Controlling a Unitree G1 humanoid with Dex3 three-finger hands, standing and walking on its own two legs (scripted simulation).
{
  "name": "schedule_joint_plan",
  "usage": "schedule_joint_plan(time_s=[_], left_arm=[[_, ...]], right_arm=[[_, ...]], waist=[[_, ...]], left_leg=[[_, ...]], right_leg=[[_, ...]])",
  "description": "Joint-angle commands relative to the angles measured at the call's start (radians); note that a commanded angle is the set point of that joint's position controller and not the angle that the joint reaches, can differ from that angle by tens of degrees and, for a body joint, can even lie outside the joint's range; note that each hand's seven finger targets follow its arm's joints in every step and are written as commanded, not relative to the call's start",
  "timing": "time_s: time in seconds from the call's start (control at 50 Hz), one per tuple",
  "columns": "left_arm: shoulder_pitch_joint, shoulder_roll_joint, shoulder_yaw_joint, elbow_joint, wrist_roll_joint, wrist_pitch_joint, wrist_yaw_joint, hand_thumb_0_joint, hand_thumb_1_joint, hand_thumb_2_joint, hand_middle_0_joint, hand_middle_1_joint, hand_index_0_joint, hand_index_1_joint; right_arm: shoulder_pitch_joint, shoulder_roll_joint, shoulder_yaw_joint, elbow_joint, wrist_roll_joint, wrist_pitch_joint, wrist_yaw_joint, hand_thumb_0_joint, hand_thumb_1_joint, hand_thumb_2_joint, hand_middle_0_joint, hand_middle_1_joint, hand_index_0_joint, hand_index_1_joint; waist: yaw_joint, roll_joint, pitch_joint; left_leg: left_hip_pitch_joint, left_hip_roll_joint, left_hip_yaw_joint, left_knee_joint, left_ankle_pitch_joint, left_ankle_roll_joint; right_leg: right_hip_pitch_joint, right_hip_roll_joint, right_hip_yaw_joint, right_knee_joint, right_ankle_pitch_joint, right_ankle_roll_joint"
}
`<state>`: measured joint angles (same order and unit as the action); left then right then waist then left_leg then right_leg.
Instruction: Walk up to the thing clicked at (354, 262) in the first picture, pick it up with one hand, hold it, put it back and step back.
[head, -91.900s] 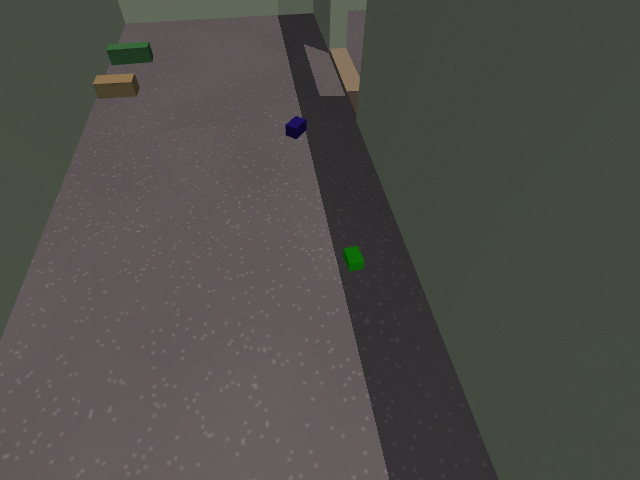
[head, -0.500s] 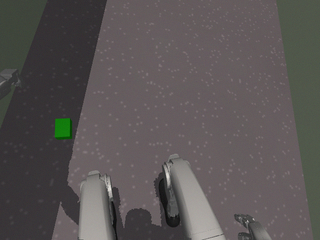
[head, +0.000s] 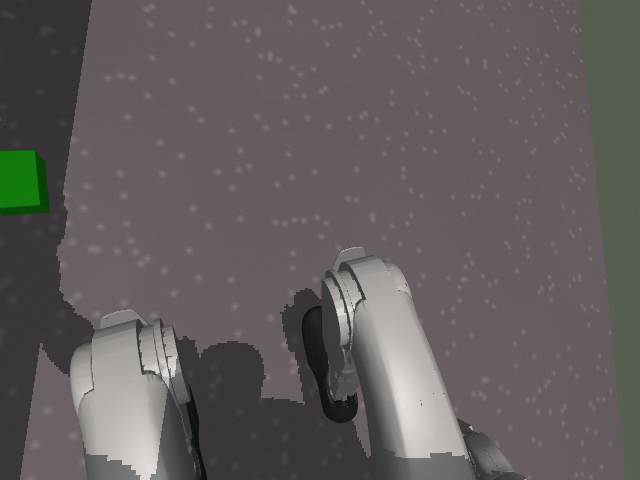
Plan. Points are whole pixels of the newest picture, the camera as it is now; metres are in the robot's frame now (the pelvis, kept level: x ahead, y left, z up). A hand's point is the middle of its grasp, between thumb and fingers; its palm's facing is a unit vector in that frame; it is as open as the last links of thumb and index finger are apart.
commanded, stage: approach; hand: left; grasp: from above
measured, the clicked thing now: (19, 183) +0.53 +0.28 -0.32
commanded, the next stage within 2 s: rest palm in 0.34 s
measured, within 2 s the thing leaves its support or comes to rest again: neither
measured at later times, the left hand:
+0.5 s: hand out of the picture +0.53 +0.28 -0.22, palm faces -0.37 +0.02 -0.93, open 13.9 cm
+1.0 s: hand (4, 220) +0.46 +0.28 -0.25, palm faces -0.49 -0.02 -0.87, open 13.8 cm
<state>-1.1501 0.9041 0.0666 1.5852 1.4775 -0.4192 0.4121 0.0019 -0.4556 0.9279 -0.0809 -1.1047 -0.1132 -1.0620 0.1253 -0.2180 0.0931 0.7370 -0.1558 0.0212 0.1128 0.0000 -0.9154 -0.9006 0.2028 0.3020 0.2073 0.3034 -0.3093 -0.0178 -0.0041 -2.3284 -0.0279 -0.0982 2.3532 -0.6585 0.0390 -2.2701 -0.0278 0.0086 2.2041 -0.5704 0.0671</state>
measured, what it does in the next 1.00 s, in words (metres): stands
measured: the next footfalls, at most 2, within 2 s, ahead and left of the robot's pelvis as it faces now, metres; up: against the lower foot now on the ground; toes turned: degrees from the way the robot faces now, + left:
none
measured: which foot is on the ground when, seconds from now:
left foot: down 0.00-1.00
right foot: down 0.00-1.00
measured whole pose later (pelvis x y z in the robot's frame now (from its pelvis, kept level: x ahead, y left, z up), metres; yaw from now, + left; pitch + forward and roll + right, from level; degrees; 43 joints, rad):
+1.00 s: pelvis +0.01 +0.01 -0.03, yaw -5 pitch +28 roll -15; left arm -1.02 0.99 -0.01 1.61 1.53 -0.55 0.55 0.00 -0.42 0.93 -0.09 -1.04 -0.10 -0.97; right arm 0.07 -0.31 0.19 0.72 -0.25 0.02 0.15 0.00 -0.90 -0.90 0.20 0.30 0.21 0.30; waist -0.33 -0.13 0.06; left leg -2.31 -0.02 -0.20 2.54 -0.74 0.03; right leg -2.22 0.00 -0.07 2.31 -0.61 0.04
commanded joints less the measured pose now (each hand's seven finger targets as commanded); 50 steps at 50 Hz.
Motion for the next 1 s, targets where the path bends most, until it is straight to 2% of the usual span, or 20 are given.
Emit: schedule_joint_plan(time_s=[0.0,0.08,0.1,0.18,0.28,0.34,0.44,0.48,0.52,0.56,0.58,0.64,0.68,0.72,0.8,0.82,0.86,0.9,0.92,0.98], left_arm=[[-0.357,0.235,0.017,-0.114,-0.054,0.009,0.02,0.0,-0.469,0.941,-0.059,-1.078,-0.095,-1.039],[-0.304,0.243,0.009,-0.086,-0.032,-0.013,0.029,0.0,-0.453,0.929,-0.057,-1.073,-0.098,-1.028],[-0.297,0.27,0.015,-0.085,-0.022,-0.018,0.039,0.0,-0.459,0.932,-0.058,-1.076,-0.098,-1.032],[-0.294,0.353,0.063,-0.121,-0.002,-0.029,0.103,0.0,-0.445,0.919,-0.055,-1.065,-0.097,-1.018],[-0.246,0.388,0.102,-0.19,-0.009,0.01,0.181,0.0,-0.453,0.927,-0.055,-1.027,-0.091,-0.986],[-0.22,0.401,0.128,-0.245,-0.02,0.056,0.183,0.0,-0.48,0.952,-0.057,-0.991,-0.079,-0.964],[-0.098,0.359,0.127,-0.268,-0.069,0.136,0.105,0.0,-0.503,0.967,-0.055,-0.973,-0.071,-0.953],[-0.052,0.264,0.068,-0.174,-0.09,0.156,0.035,0.0,-0.497,0.974,-0.059,-0.954,-0.067,-0.943],[0.005,0.257,0.077,-0.13,-0.101,0.17,-0.029,0.0,-0.494,0.979,-0.061,-0.961,-0.069,-0.951],[-0.081,0.139,-0.01,-0.187,-0.139,0.153,-0.103,0.0,-0.483,0.97,-0.063,-0.982,-0.077,-0.965],[-0.138,0.116,-0.037,-0.199,-0.165,0.134,-0.126,0.0,-0.468,0.952,-0.064,-1.004,-0.085,-0.98],[-0.173,0.146,-0.047,-0.209,-0.211,0.059,-0.179,0.0,-0.443,0.93,-0.063,-1.027,-0.096,-0.991],[-0.212,0.193,-0.035,-0.217,-0.222,-0.021,-0.172,0.0,-0.429,0.918,-0.062,-1.036,-0.1,-0.995],[-0.231,0.254,-0.008,-0.241,-0.212,-0.106,-0.143,0.0,-0.437,0.921,-0.061,-1.032,-0.096,-0.994],[-0.198,0.371,0.073,-0.269,-0.093,-0.205,0.0,0.0,-0.424,0.915,-0.058,-1.012,-0.092,-0.975],[-0.204,0.349,0.047,-0.261,-0.063,-0.212,0.041,0.0,-0.408,0.905,-0.058,-1.008,-0.095,-0.967],[-0.178,0.222,-0.037,-0.141,-0.016,-0.196,0.095,0.0,-0.433,0.92,-0.058,-1.005,-0.088,-0.971],[-0.166,0.204,-0.062,-0.091,0.013,-0.167,0.167,0.0,-0.457,0.936,-0.059,-0.994,-0.08,-0.969],[-0.175,0.237,-0.049,-0.101,0.034,-0.15,0.2,0.0,-0.471,0.956,-0.057,-0.974,-0.07,-0.957],[-0.181,0.199,-0.078,-0.049,0.077,-0.083,0.273,0.0,-0.466,0.96,-0.056,-0.979,-0.069,-0.963]], right_arm=[[0.242,-0.319,-0.077,-0.007,-0.004,-0.021,-0.01,0.0,-0.911,-0.895,0.2,0.3,0.2,0.3],[0.243,-0.335,-0.048,-0.024,-0.017,-0.031,0.003,0.0,-0.908,-0.893,0.2,0.3,0.2,0.3],[0.245,-0.334,-0.042,-0.018,-0.018,-0.03,0.002,0.0,-0.91,-0.894,0.2,0.3,0.2,0.3],[0.254,-0.355,-0.025,-0.042,-0.036,-0.031,0.011,0.0,-0.905,-0.892,0.201,0.3,0.2,0.3],[0.233,-0.367,-0.024,-0.06,-0.04,-0.053,0.019,0.0,-0.903,-0.891,0.2,0.3,0.2,0.3],[0.227,-0.37,-0.036,-0.07,-0.031,-0.059,0.027,0.0,-0.905,-0.892,0.2,0.3,0.2,0.3],[0.23,-0.365,-0.065,-0.092,0.005,-0.051,0.044,0.0,-0.907,-0.896,0.2,0.3,0.2,0.3],[0.243,-0.359,-0.07,-0.08,0.01,-0.042,0.05,0.0,-0.908,-0.9,0.199,0.3,0.199,0.3],[0.25,-0.39,-0.086,-0.099,0.014,-0.026,0.045,0.0,-0.906,-0.899,0.199,0.3,0.199,0.3],[0.239,-0.376,-0.072,-0.103,0.016,-0.021,0.047,0.0,-0.906,-0.899,0.199,0.3,0.199,0.3],[0.259,-0.376,-0.063,-0.058,0.015,-0.017,0.044,0.0,-0.909,-0.9,0.199,0.3,0.199,0.3],[0.255,-0.415,-0.041,-0.07,0.003,-0.02,0.028,0.0,-0.905,-0.899,0.199,0.3,0.199,0.3],[0.237,-0.425,-0.024,-0.069,-0.015,-0.02,0.013,0.0,-0.905,-0.898,0.2,0.3,0.2,0.3],[0.214,-0.416,-0.007,-0.073,-0.039,-0.017,0.01,0.0,-0.907,-0.9,0.2,0.3,0.2,0.3],[0.136,-0.424,0.005,-0.085,-0.076,0.021,0.012,0.0,-0.9,-0.898,0.199,0.3,0.199,0.3],[0.126,-0.401,0.01,-0.074,-0.082,0.024,0.017,0.0,-0.898,-0.898,0.199,0.3,0.199,0.3],[0.097,-0.372,0.017,-0.039,-0.096,0.018,0.026,0.0,-0.904,-0.9,0.199,0.3,0.199,0.3],[0.089,-0.379,0.019,-0.021,-0.103,0.006,0.024,0.0,-0.91,-0.901,0.199,0.3,0.199,0.3],[0.105,-0.395,0.008,-0.005,-0.096,0.007,0.02,0.0,-0.906,-0.9,0.2,0.3,0.2,0.3],[0.087,-0.398,-0.001,-0.003,-0.1,-0.017,0.024,0.0,-0.901,-0.899,0.2,0.3,0.2,0.3]], waist=[[-0.062,0.355,-0.69],[-0.089,0.393,-0.668],[-0.076,0.399,-0.679],[-0.083,0.473,-0.684],[-0.075,0.531,-0.713],[-0.052,0.565,-0.728],[0.01,0.534,-0.736],[-0.013,0.423,-0.637],[-0.047,0.306,-0.609],[-0.08,0.279,-0.575],[-0.086,0.268,-0.522],[-0.122,0.188,-0.483],[-0.11,0.179,-0.474],[-0.079,0.233,-0.512],[-0.036,0.418,-0.603],[-0.049,0.472,-0.627],[-0.077,0.465,-0.558],[-0.087,0.446,-0.482],[-0.092,0.432,-0.485],[-0.091,0.455,-0.473]], left_leg=[[0.583,0.005,-0.014,-0.258,0.06,-0.022],[0.612,0.005,-0.007,-0.203,0.157,-0.032],[0.608,0.004,0.007,-0.188,0.176,-0.031],[0.633,0.011,0.02,-0.15,0.264,-0.041],[0.674,0.021,0.034,-0.122,0.328,-0.042],[0.671,0.023,0.038,-0.118,0.366,-0.046],[0.598,0.011,0.042,-0.142,0.355,-0.033],[0.485,0.007,0.036,-0.139,0.296,-0.019],[0.421,0.004,0.023,-0.141,0.27,-0.004],[0.418,0.001,0.015,-0.15,0.233,-0.004],[0.393,0.0,0.008,-0.161,0.167,-0.007],[0.384,0.0,-0.008,-0.125,0.099,-0.006],[0.39,-0.003,-0.008,-0.096,0.075,-0.006],[0.461,0.001,-0.005,-0.084,0.077,-0.011],[0.672,0.016,-0.039,-0.116,0.171,-0.041],[0.713,0.031,-0.033,-0.136,0.18,-0.047],[0.665,0.033,-0.031,-0.144,0.15,-0.043],[0.583,0.028,-0.028,-0.15,0.103,-0.041],[0.567,0.03,-0.041,-0.166,0.107,-0.048],[0.597,0.037,-0.075,-0.186,0.131,-0.07]], right_leg=[[0.227,0.014,-0.15,-0.128,0.028,-0.084],[0.254,0.028,-0.163,-0.084,0.096,-0.087],[0.278,0.034,-0.162,-0.085,0.112,-0.088],[0.323,0.043,-0.171,-0.059,0.185,-0.09],[0.375,0.061,-0.174,-0.035,0.259,-0.084],[0.374,0.06,-0.172,-0.022,0.282,-0.09],[0.397,0.058,-0.164,-0.034,0.269,-0.094],[0.38,0.055,-0.173,-0.049,0.239,-0.09],[0.393,0.051,-0.178,-0.062,0.235,-0.08],[0.372,0.046,-0.183,-0.077,0.205,-0.08],[0.343,0.044,-0.19,-0.096,0.143,-0.086],[0.339,0.044,-0.2,-0.115,0.075,-0.086],[0.353,0.046,-0.192,-0.137,0.041,-0.091],[0.381,0.055,-0.188,-0.132,0.023,-0.094],[0.342,0.06,-0.196,-0.065,0.084,-0.108],[0.328,0.067,-0.201,-0.043,0.09,-0.106],[0.267,0.075,-0.218,-0.034,0.082,-0.097],[0.244,0.076,-0.224,-0.049,0.065,-0.097],[0.232,0.074,-0.23,-0.049,0.073,-0.093],[0.152,0.066,-0.239,-0.007,0.098,-0.092]])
